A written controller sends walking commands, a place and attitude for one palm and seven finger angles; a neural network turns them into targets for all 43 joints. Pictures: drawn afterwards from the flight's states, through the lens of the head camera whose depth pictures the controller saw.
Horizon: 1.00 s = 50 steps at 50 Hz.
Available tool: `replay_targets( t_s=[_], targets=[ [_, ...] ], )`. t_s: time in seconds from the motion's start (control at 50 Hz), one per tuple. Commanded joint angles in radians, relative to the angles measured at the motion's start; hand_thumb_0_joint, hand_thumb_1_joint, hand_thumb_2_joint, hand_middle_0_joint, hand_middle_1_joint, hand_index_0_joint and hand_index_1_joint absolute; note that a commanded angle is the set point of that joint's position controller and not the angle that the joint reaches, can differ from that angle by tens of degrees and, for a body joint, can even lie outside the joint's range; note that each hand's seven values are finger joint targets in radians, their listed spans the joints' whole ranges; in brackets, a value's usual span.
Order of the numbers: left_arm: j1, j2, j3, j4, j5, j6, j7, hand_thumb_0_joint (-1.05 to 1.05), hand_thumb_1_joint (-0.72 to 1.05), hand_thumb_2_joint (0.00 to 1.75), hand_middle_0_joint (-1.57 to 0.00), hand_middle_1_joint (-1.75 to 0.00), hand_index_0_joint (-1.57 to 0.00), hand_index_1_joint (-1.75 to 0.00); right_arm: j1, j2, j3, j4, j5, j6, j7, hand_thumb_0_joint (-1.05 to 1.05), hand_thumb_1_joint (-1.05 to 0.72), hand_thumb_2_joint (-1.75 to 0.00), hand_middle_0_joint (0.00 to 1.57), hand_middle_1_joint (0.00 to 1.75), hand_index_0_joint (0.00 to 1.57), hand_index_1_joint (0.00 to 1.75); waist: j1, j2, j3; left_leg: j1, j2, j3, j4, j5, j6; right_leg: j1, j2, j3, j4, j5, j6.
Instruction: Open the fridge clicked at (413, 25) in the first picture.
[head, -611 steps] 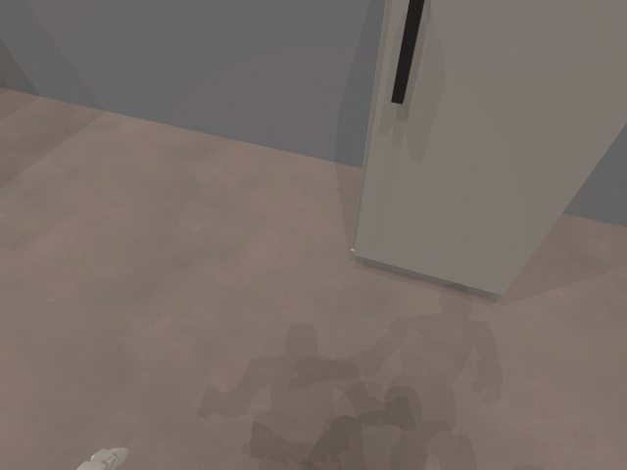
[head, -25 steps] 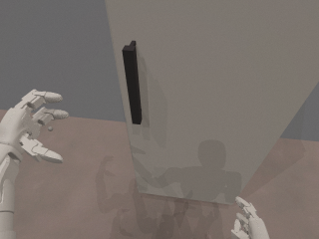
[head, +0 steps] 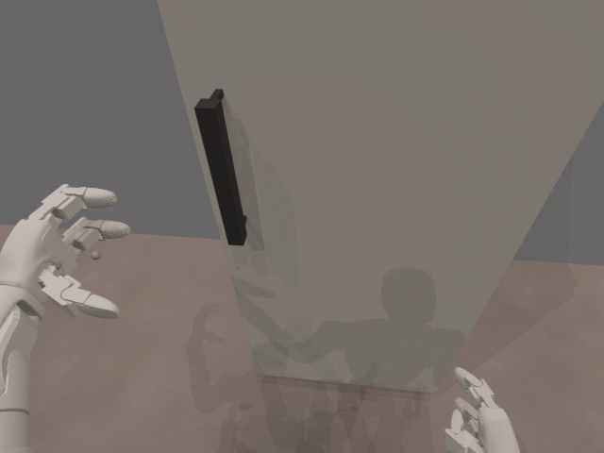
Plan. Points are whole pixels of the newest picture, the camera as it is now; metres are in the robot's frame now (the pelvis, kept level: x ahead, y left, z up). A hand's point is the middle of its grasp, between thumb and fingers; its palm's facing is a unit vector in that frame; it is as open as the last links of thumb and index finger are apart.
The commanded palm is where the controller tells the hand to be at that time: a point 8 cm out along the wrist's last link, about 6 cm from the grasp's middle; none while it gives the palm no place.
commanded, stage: move the hooked fingers beside the handle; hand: left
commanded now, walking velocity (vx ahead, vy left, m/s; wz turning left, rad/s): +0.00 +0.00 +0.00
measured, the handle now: (228, 174) +0.48 +0.17 +0.14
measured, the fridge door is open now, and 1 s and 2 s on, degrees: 0 0 0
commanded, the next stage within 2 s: none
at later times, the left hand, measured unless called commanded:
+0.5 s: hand (122, 238) +0.31 +0.26 +0.16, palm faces +0.05 -1.00 -0.06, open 14.0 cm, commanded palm +0.29 +0.31 +0.16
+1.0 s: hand (151, 213) +0.37 +0.25 +0.15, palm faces +0.01 -1.00 -0.03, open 14.0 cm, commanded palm +0.34 +0.30 +0.16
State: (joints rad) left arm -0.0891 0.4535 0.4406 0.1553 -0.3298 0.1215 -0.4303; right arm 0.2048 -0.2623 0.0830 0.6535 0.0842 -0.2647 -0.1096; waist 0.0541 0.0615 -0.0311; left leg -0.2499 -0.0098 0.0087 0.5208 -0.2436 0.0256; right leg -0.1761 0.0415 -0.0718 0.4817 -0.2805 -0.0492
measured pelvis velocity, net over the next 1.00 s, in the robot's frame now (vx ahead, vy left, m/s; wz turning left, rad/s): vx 0.00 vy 0.02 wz -0.02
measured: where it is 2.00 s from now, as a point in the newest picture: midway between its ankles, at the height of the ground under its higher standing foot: outside the picture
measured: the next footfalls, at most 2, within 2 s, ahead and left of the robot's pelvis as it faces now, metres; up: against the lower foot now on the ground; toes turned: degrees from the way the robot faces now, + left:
none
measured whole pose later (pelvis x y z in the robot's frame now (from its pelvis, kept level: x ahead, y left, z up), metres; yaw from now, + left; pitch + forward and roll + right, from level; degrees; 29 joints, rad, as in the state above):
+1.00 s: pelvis +0.00 +0.02 +0.00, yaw -1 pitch +1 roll -1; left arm -0.39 0.42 0.33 0.45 -0.24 0.07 -0.33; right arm 0.27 -0.26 0.07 0.66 0.08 -0.22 -0.11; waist 0.01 0.04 -0.04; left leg -0.31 -0.03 0.03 0.53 -0.25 0.05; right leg -0.24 0.02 -0.05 0.50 -0.28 -0.02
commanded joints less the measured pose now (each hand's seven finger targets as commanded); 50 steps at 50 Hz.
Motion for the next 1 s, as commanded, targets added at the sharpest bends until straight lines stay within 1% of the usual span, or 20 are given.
replay_targets(
  t_s=[0.0, 0.1, 0.14, 0.22, 0.24, 0.26, 0.32, 0.36, 0.46, 0.5, 0.6, 0.64, 0.66, 0.7, 0.78, 0.84, 0.86, 0.94, 0.96, 0.98],
  targets=[
    [-0.261, 0.268, 0.097, -0.178, -0.032, -0.04, -0.007, 0.0, -0.5, 0.3, -0.3, -1.2, -0.3, -1.2, -0.12, -0.113, -0.056, -0.169, 0.001, -0.053, -0.008, 0.0, -0.9, -0.9, 0.2, 0.3, 0.2, 0.3, -0.002, -0.033, -0.159, 0.101, 0.01, -0.038, -0.037, 0.162, 0.024, -0.03, -0.052, 0.073, -0.073, 0.265, 0.05],
    [-0.292, 0.305, 0.131, -0.202, -0.03, -0.074, 0.01, 0.0, -0.5, 0.3, -0.3, -1.2, -0.3, -1.2, -0.12, -0.11, -0.057, -0.17, -0.001, -0.049, -0.006, 0.0, -0.9, -0.9, 0.2, 0.3, 0.2, 0.3, 0.0, -0.023, -0.193, 0.099, 0.007, -0.032, -0.024, 0.181, 0.025, -0.006, -0.055, 0.081, -0.059, 0.299, 0.053],
    [-0.34, 0.285, 0.105, -0.21, -0.022, -0.088, 0.016, 0.0, -0.5, 0.3, -0.3, -1.2, -0.3, -1.2, -0.118, -0.104, -0.055, -0.169, 0.001, -0.052, -0.01, 0.0, -0.9, -0.9, 0.2, 0.3, 0.2, 0.3, -0.009, 0.032, -0.182, 0.115, 0.007, -0.029, -0.029, 0.173, 0.022, -0.028, -0.052, 0.073, -0.059, 0.278, 0.046],
    [-0.356, 0.31, 0.121, -0.115, -0.013, -0.083, 0.021, 0.0, -0.5, 0.3, -0.3, -1.2, -0.3, -1.2, -0.104, -0.113, -0.059, -0.154, 0.001, -0.046, -0.015, 0.0, -0.9, -0.9, 0.2, 0.3, 0.2, 0.3, -0.016, -0.017, -0.165, 0.074, 0.01, -0.027, -0.022, 0.139, 0.025, -0.027, -0.063, 0.098, -0.068, 0.259, 0.06],
    [-0.36, 0.3, 0.107, -0.089, -0.01, -0.078, 0.016, 0.0, -0.5, 0.3, -0.3, -1.2, -0.3, -1.2, -0.104, -0.115, -0.058, -0.152, 0.004, -0.045, -0.017, 0.0, -0.9, -0.9, 0.2, 0.3, 0.2, 0.3, -0.019, -0.01, -0.142, 0.065, 0.009, -0.025, -0.025, 0.126, 0.025, -0.041, -0.062, 0.1, -0.074, 0.238, 0.061],
    [-0.371, 0.285, 0.083, -0.071, -0.01, -0.074, 0.012, 0.0, -0.5, 0.3, -0.3, -1.2, -0.3, -1.2, -0.099, -0.117, -0.058, -0.151, 0.004, -0.04, -0.017, 0.0, -0.9, -0.9, 0.2, 0.3, 0.2, 0.3, -0.023, -0.047, -0.137, 0.056, 0.015, -0.027, -0.019, 0.124, 0.025, -0.04, -0.067, 0.11, -0.073, 0.235, 0.066],
    [-0.46, 0.285, 0.054, -0.057, 0.0, -0.076, 0.003, 0.0, -0.5, 0.3, -0.3, -1.2, -0.3, -1.2, -0.102, -0.12, -0.058, -0.155, 0.007, -0.041, -0.021, 0.0, -0.9, -0.9, 0.2, 0.3, 0.2, 0.3, -0.033, 0.015, -0.15, 0.069, 0.012, -0.035, -0.022, 0.102, 0.024, -0.062, -0.067, 0.11, -0.073, 0.196, 0.056],
    [-0.457, 0.298, 0.058, -0.04, -0.001, -0.086, 0.003, 0.0, -0.5, 0.3, -0.3, -1.2, -0.3, -1.2, -0.093, -0.123, -0.059, -0.155, 0.005, -0.038, -0.021, 0.0, -0.9, -0.9, 0.2, 0.3, 0.2, 0.3, -0.03, -0.018, -0.171, 0.066, 0.017, -0.035, -0.021, 0.11, 0.024, -0.049, -0.064, 0.105, -0.069, 0.193, 0.052],
    [-0.527, 0.31, 0.06, -0.027, 0.005, -0.129, 0.021, 0.0, -0.5, 0.3, -0.3, -1.2, -0.3, -1.2, -0.078, -0.123, -0.06, -0.152, 0.002, -0.043, -0.021, 0.0, -0.9, -0.9, 0.2, 0.3, 0.2, 0.3, -0.03, 0.001, -0.213, 0.093, 0.018, -0.04, -0.028, 0.114, 0.024, -0.048, -0.055, 0.086, -0.06, 0.179, 0.039],
    [-0.523, 0.288, 0.05, 0.006, 0.008, -0.126, 0.027, 0.0, -0.5, 0.3, -0.3, -1.2, -0.3, -1.2, -0.073, -0.121, -0.058, -0.153, 0.002, -0.044, -0.019, 0.0, -0.9, -0.9, 0.2, 0.3, 0.2, 0.3, -0.029, 0.004, -0.21, 0.09, 0.016, -0.041, -0.035, 0.11, 0.024, -0.058, -0.052, 0.082, -0.056, 0.186, 0.037],
    [-0.523, 0.324, 0.075, 0.094, 0.031, -0.101, 0.049, 0.0, -0.5, 0.3, -0.3, -1.2, -0.3, -1.2, -0.05, -0.134, -0.061, -0.147, 0.0, -0.028, -0.013, 0.0, -0.9, -0.9, 0.2, 0.3, 0.2, 0.3, -0.024, -0.022, -0.181, 0.051, 0.021, -0.042, -0.052, 0.099, 0.022, -0.066, -0.052, 0.074, -0.057, 0.169, 0.033],
    [-0.564, 0.294, 0.045, 0.065, 0.038, -0.109, 0.054, 0.0, -0.5, 0.3, -0.3, -1.2, -0.3, -1.2, -0.05, -0.129, -0.062, -0.156, 0.001, -0.029, -0.01, 0.0, -0.9, -0.9, 0.2, 0.3, 0.2, 0.3, -0.029, 0.02, -0.193, 0.079, 0.023, -0.048, -0.055, 0.106, 0.019, -0.08, -0.048, 0.065, -0.053, 0.166, 0.027],
    [-0.58, 0.282, 0.026, 0.036, 0.039, -0.117, 0.056, 0.0, -0.5, 0.3, -0.3, -1.2, -0.3, -1.2, -0.049, -0.128, -0.061, -0.16, -0.001, -0.028, -0.007, 0.0, -0.9, -0.9, 0.2, 0.3, 0.2, 0.3, -0.031, 0.007, -0.21, 0.094, 0.026, -0.044, -0.05, 0.128, 0.022, -0.069, -0.048, 0.067, -0.052, 0.185, 0.026],
    [-0.591, 0.298, 0.046, 0.005, 0.039, -0.134, 0.061, 0.0, -0.5, 0.3, -0.3, -1.2, -0.3, -1.2, -0.039, -0.126, -0.064, -0.161, -0.005, -0.029, -0.007, 0.0, -0.9, -0.9, 0.2, 0.3, 0.2, 0.3, -0.029, 0.044, -0.26, 0.126, 0.025, -0.049, -0.05, 0.155, 0.019, -0.057, -0.043, 0.064, -0.043, 0.207, 0.022],
    [-0.617, 0.249, 0.01, 0.055, 0.032, -0.143, 0.067, 0.0, -0.5, 0.3, -0.3, -1.2, -0.3, -1.2, -0.024, -0.13, -0.065, -0.143, -0.003, -0.025, -0.009, 0.0, -0.9, -0.9, 0.2, 0.3, 0.2, 0.3, -0.048, -0.004, -0.206, 0.122, 0.033, -0.054, -0.059, 0.132, 0.018, -0.095, -0.036, 0.055, -0.053, 0.183, 0.023],
    [-0.649, 0.213, -0.033, 0.096, 0.044, -0.122, 0.072, 0.0, -0.5, 0.3, -0.3, -1.2, -0.3, -1.2, -0.014, -0.133, -0.065, -0.134, -0.002, -0.02, -0.012, 0.0, -0.9, -0.9, 0.2, 0.3, 0.2, 0.3, -0.056, 0.029, -0.187, 0.123, 0.033, -0.065, -0.068, 0.107, 0.012, -0.128, -0.039, 0.051, -0.053, 0.152, 0.02],
    [-0.66, 0.238, -0.023, 0.105, 0.055, -0.119, 0.08, 0.0, -0.5, 0.3, -0.3, -1.2, -0.3, -1.2, -0.004, -0.138, -0.067, -0.128, -0.003, -0.012, -0.012, 0.0, -0.9, -0.9, 0.2, 0.3, 0.2, 0.3, -0.055, -0.009, -0.189, 0.122, 0.038, -0.068, -0.068, 0.117, 0.013, -0.122, -0.038, 0.046, -0.055, 0.151, 0.018],
    [-0.727, 0.202, -0.058, 0.046, 0.064, -0.125, 0.104, 0.0, -0.5, 0.3, -0.3, -1.2, -0.3, -1.2, -0.006, -0.13, -0.067, -0.135, -0.009, -0.009, -0.008, 0.0, -0.9, -0.9, 0.2, 0.3, 0.2, 0.3, -0.056, 0.052, -0.25, 0.18, 0.038, -0.085, -0.067, 0.176, -0.001, -0.121, -0.04, 0.045, -0.043, 0.179, 0.013],
    [-0.702, 0.229, -0.033, 0.055, 0.067, -0.129, 0.114, 0.0, -0.5, 0.3, -0.3, -1.2, -0.3, -1.2, 0.003, -0.132, -0.069, -0.133, -0.012, -0.004, -0.006, 0.0, -0.9, -0.9, 0.2, 0.3, 0.2, 0.3, -0.047, 0.008, -0.26, 0.174, 0.043, -0.085, -0.064, 0.203, -0.002, -0.102, -0.036, 0.041, -0.041, 0.195, 0.012],
    [-0.721, 0.206, -0.047, 0.046, 0.065, -0.134, 0.119, 0.0, -0.5, 0.3, -0.3, -1.2, -0.3, -1.2, 0.001, -0.131, -0.067, -0.136, -0.013, -0.003, -0.004, 0.0, -0.9, -0.9, 0.2, 0.3, 0.2, 0.3, -0.052, 0.011, -0.271, 0.184, 0.042, -0.084, -0.064, 0.227, -0.004, -0.1, -0.036, 0.042, -0.036, 0.216, 0.013]
  ],
)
